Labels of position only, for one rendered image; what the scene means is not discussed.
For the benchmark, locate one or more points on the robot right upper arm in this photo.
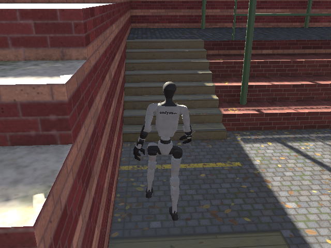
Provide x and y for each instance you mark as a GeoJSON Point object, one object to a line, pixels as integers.
{"type": "Point", "coordinates": [185, 116]}

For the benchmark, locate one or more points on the robot left foot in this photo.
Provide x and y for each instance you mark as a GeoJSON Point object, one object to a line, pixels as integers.
{"type": "Point", "coordinates": [148, 193]}

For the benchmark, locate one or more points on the robot right hand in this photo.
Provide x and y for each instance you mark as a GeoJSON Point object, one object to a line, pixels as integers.
{"type": "Point", "coordinates": [184, 137]}

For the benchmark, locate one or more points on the left robot forearm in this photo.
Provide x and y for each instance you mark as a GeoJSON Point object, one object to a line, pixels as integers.
{"type": "Point", "coordinates": [141, 138]}

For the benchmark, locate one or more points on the right robot shin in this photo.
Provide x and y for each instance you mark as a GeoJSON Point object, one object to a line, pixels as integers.
{"type": "Point", "coordinates": [174, 197]}

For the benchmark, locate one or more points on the robot left upper arm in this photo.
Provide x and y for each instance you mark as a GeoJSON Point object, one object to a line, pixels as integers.
{"type": "Point", "coordinates": [149, 117]}

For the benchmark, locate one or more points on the right robot forearm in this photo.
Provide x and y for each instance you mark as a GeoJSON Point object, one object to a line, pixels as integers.
{"type": "Point", "coordinates": [189, 134]}

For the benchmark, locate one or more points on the robot left hand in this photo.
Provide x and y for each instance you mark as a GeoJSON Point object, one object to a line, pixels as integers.
{"type": "Point", "coordinates": [136, 152]}

